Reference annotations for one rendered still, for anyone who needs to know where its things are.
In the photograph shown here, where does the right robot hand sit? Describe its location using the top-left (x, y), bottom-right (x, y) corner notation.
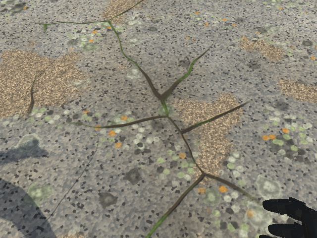
top-left (259, 197), bottom-right (317, 238)

